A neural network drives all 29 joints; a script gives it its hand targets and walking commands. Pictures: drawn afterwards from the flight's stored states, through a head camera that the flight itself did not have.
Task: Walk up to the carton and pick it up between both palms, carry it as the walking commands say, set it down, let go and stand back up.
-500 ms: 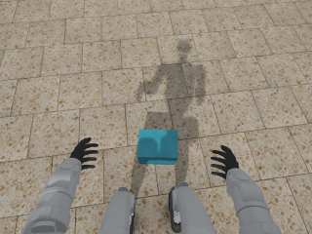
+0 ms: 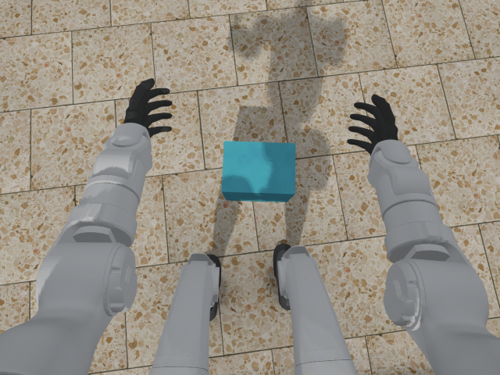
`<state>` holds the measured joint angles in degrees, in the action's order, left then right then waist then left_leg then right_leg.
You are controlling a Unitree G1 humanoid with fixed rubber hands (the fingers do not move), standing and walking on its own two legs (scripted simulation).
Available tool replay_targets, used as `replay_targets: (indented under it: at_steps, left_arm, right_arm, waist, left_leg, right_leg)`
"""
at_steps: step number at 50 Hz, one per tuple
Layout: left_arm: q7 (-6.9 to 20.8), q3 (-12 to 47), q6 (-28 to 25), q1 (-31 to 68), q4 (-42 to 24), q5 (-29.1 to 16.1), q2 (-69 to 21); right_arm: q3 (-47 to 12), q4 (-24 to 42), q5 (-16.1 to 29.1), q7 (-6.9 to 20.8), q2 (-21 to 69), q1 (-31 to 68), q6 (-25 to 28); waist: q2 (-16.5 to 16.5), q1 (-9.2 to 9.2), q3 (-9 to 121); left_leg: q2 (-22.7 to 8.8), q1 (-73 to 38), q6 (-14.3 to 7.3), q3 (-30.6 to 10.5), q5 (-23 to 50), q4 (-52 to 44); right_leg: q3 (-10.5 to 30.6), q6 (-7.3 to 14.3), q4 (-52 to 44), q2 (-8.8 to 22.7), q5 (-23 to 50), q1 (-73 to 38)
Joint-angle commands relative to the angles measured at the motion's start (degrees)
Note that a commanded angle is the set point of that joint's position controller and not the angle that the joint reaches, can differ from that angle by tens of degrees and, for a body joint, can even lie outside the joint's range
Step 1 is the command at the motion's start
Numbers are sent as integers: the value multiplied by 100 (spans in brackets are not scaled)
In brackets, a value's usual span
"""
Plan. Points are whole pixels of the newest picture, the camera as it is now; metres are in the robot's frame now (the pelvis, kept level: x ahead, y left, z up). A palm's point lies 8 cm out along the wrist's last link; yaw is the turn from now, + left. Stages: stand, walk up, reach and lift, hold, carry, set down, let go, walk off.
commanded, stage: reach and lift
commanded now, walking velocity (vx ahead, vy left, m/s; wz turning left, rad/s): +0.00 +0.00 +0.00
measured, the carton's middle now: (258, 174) +0.50 -0.04 -0.55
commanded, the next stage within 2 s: none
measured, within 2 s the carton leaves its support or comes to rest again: neither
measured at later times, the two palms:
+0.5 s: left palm (158, 114) +0.53 +0.15 -0.14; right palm (374, 116) +0.51 -0.24 -0.13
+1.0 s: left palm (179, 149) +0.51 +0.15 -0.30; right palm (346, 156) +0.48 -0.24 -0.30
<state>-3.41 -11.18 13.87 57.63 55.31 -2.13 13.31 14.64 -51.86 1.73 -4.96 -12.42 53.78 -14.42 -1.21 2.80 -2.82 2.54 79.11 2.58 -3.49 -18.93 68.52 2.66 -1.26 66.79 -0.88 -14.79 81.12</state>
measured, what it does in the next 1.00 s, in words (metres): lowers itself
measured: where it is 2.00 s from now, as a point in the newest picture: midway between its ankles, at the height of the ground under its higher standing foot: (249, 294)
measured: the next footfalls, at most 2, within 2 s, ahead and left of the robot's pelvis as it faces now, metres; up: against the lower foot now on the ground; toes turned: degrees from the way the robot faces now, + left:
none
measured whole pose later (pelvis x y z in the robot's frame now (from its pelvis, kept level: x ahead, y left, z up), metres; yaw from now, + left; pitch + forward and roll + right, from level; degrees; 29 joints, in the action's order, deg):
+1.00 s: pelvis +0.01 +0.01 -0.16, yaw +1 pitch +49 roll +0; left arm -7.7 -9.0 7.3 61.3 44.9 -3.0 11.5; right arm 19.0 -50.6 4.0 1.2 -18.0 59.3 -3.5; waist -1.8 3.2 1.6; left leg 4.9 121.9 2.6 -2.8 -27.7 100.8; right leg 5.0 -4.3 99.3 -2.6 -25.0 123.1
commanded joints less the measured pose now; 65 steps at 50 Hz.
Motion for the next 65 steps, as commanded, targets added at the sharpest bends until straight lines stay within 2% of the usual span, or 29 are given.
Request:
replay_targets:
  at_steps: [1,3,5,6,8,11,12,13,17,18,20,23,25,27,28,32,36,37,38,39,41,44,45,47,50,52,53,55,65]
  left_arm:
    - [-127,-277,-401,2029,-391,-53,707]
    - [-118,-231,-533,1751,-475,-28,678]
    - [-173,-312,-697,1496,-222,-55,765]
    - [-111,88,-776,1434,-460,-233,287]
    - [-67,-98,-962,1169,-753,-142,414]
    - [28,-74,-1119,228,-770,-63,157]
    - [-6,-196,-1205,16,-987,54,94]
    - [-19,-216,-1226,3,-1181,201,225]
    - [-79,-156,-1425,-540,-1522,271,-23]
    - [-148,-99,-1474,-588,-1750,228,-53]
    - [-114,562,-1386,95,-2303,91,-846]
    - [-56,251,-1143,584,-1776,275,-503]
    - [-112,133,-1166,83,-1158,615,-704]
    - [-247,91,-1291,-1023,-1269,758,-812]
    - [-272,-184,-1289,-1017,-1104,683,-440]
    - [-409,-138,-1395,-31,-1592,501,-378]
    - [-543,248,-1207,360,-2525,353,-375]
    - [-489,-24,-1124,178,-2139,401,-297]
    - [-442,191,-1107,331,-2073,192,-480]
    - [-442,109,-1140,316,-2044,177,-54]
    - [-420,371,-1092,799,-1911,67,-18]
    - [-486,595,-927,1411,-2884,-291,-205]
    - [-453,396,-837,1171,-1629,-206,-128]
    - [-433,-68,-670,1821,-1584,-15,411]
    - [-456,23,-599,2434,-1403,30,573]
    - [-469,-202,-656,2983,-1095,-145,957]
    - [-469,176,-575,2724,-809,-257,706]
    - [-373,52,-542,2984,321,-248,965]
    - [-319,99,-1165,3871,184,-488,1328]
  right_arm:
    - [-27,525,121,180,-879,2174,520]
    - [102,504,-15,205,-1033,1976,652]
    - [-175,218,181,241,-550,1561,779]
    - [-104,250,133,307,-590,1604,907]
    - [-23,660,112,341,-439,1479,1075]
    - [333,676,-263,502,-618,595,1279]
    - [470,809,-359,523,-416,317,1330]
    - [665,578,-456,567,-565,-35,1383]
    - [734,1685,-362,613,-143,-49,1598]
    - [944,1536,-492,628,-145,-313,1644]
    - [806,1368,-135,776,-290,-73,1714]
    - [767,804,-92,910,-685,724,1632]
    - [618,386,-302,884,-116,-91,1595]
    - [891,626,-270,838,-142,-738,1666]
    - [1123,452,-267,731,-203,-653,1684]
    - [586,1330,212,759,-136,278,1652]
    - [1056,1458,-48,606,-1284,328,1702]
    - [1091,964,-128,536,-1388,231,1606]
    - [887,1209,-204,539,-1256,321,1619]
    - [780,1271,-17,522,-838,192,1536]
    - [636,864,106,605,-918,892,1429]
    - [437,1321,331,573,-1123,997,1282]
    - [581,305,312,585,-1284,975,1234]
    - [846,777,157,596,-1847,1890,1141]
    - [677,593,203,534,-1938,2741,1101]
    - [204,342,469,517,-1807,3145,1051]
    - [218,587,525,485,-1876,3185,1026]
    - [21,-748,487,480,-1680,3287,905]
    - [-367,-873,715,195,-1659,3714,1357]
  waist:
    - [-7,21,5093]
    - [65,199,5313]
    - [557,-156,5430]
    - [495,212,5526]
    - [284,-4,6290]
    - [326,321,6520]
    - [117,34,6373]
    - [166,264,6837]
    - [369,77,6968]
    - [443,250,6819]
    - [-1121,429,6081]
    - [-854,336,5432]
    - [-240,217,4838]
    - [-437,183,6122]
    - [33,114,6249]
    - [395,-96,7039]
    - [-817,494,7493]
    - [-819,288,6960]
    - [-430,542,7281]
    - [-489,242,7382]
    - [-180,204,6675]
    - [-305,473,7581]
    - [-721,238,6757]
    - [-202,415,6093]
    - [-293,227,5541]
    - [333,54,5384]
    - [-135,176,6025]
    - [367,31,4708]
    - [207,339,5342]
  left_leg:
    - [136,-1448,95,640,-831,-885]
    - [171,-1414,191,593,-617,-923]
    - [210,-1456,75,573,-225,-811]
    - [216,-1470,123,470,61,-738]
    - [250,-1498,88,535,893,-813]
    - [289,-1524,163,335,1883,-680]
    - [347,-1383,133,412,2418,-783]
    - [284,-1661,151,248,2906,-617]
    - [351,296,64,358,3271,-724]
    - [271,249,-30,253,3595,-794]
    - [29,-2178,11,-125,4167,-355]
    - [48,-1494,344,203,1420,-185]
    - [177,216,242,450,1312,126]
    - [252,-751,149,97,3807,465]
    - [245,-38,189,81,3711,706]
    - [460,1928,98,613,1614,881]
    - [168,-1611,243,119,3906,1602]
    - [165,-588,546,278,3315,1783]
    - [258,-122,534,270,3162,1684]
    - [276,49,396,391,3309,1828]
    - [308,1322,314,620,661,1878]
    - [264,175,254,644,1775,2208]
    - [213,811,358,705,804,2298]
    - [155,1200,206,616,-212,2273]
    - [160,1439,198,625,-1059,2498]
    - [174,1650,57,757,-1251,2773]
    - [107,1256,121,724,-1222,2774]
    - [15,2159,45,799,-2195,3023]
    - [56,2262,50,795,-732,4086]
  right_leg:
    - [-734,-126,-680,-126,-933,-2572]
    - [-676,-164,-794,-120,-700,-2626]
    - [-686,-162,-641,-139,-247,-2509]
    - [-705,-121,-547,-135,327,-2653]
    - [-541,-142,-563,-141,1375,-3220]
    - [-573,-81,-360,-178,2663,-3148]
    - [-389,2,-541,-220,3339,-3251]
    - [-406,-19,-401,-191,3653,-3024]
    - [101,12,-12,-93,5591,-4419]
    - [-140,-67,-4,-162,5153,-3937]
    - [-552,-120,-379,-168,2502,-210]
    - [-293,126,-345,-216,850,-15]
    - [-398,-65,127,-184,1616,-649]
    - [-322,-219,393,-191,3652,-890]
    - [-35,-101,573,-147,4603,-1303]
    - [-91,-275,1439,42,3997,-2909]
    - [-752,-287,1479,-343,1970,1357]
    - [-424,-7,1679,-301,2629,876]
    - [-433,-99,1806,-276,3392,-127]
    - [-270,-272,1933,-272,3381,-201]
    - [-473,-295,2184,-279,1321,-156]
    - [-569,-150,2312,-314,1795,38]
    - [-523,-90,2511,-285,911,793]
    - [-727,-263,2598,-124,-193,1272]
    - [-842,-253,2829,-87,-880,1479]
    - [-773,-180,2842,-20,-1299,1408]
    - [-686,-182,2904,-30,-1199,1080]
    - [-708,-253,2953,72,-2298,1576]
    - [-551,-137,4109,29,-386,946]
